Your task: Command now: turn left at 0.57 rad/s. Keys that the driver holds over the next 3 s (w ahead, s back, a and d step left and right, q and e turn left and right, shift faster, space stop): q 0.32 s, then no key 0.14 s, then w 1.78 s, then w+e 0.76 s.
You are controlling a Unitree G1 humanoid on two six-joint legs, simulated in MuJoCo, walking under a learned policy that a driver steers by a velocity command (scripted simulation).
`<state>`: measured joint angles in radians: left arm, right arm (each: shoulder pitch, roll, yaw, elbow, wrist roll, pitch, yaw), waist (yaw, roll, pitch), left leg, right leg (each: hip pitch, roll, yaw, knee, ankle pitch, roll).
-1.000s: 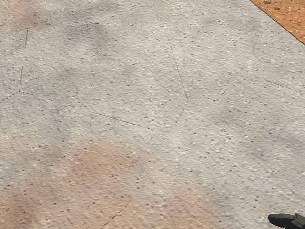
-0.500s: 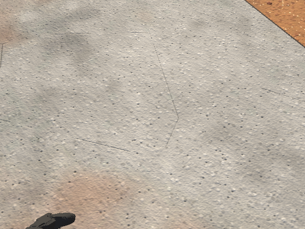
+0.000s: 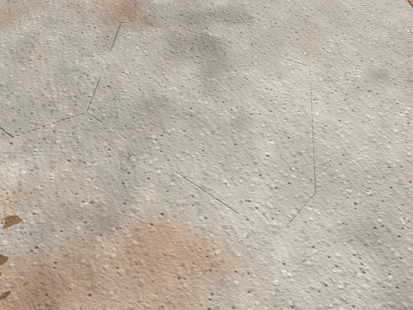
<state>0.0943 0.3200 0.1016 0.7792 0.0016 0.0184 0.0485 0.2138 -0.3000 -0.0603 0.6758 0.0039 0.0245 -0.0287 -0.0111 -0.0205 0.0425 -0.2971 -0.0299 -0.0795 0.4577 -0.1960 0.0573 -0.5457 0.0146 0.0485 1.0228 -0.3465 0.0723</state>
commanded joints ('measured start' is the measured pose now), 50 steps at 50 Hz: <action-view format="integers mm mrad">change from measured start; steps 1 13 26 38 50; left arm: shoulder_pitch -49 77 52 -26 -162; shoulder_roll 51 176 149 103 63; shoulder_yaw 5 33 4 -14 -50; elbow -71 -50 -48 -59 -120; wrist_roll -4 8 -13 -24 -24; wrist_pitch -21 -50 -17 -103 -115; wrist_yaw -5 -38 -32 -79 -116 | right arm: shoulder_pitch -8 -29 -77 142 219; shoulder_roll -182 -108 -68 -119 -175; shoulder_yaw -52 -39 -16 -21 -47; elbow -74 -118 -122 -25 46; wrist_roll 5 13 9 1 20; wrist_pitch -5 23 18 -88 -87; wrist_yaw -15 -3 15 20 16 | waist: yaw -9 1 69 -40 -42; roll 154 -54 -176 159 130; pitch -137 -177 -92 73 84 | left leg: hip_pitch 218 -65 -91 362 302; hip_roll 220 7 24 287 291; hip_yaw -269 -266 78 -292 -61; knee -102 225 289 -331 -318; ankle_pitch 253 -139 -248 -188 166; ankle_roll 156 15 -136 155 118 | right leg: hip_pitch -54 502 425 -291 -36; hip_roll -4 -240 -243 -131 -61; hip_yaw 40 239 116 -5 -53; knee -137 -711 -754 -28 -479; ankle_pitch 27 364 133 51 315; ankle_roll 18 -134 -296 -101 -96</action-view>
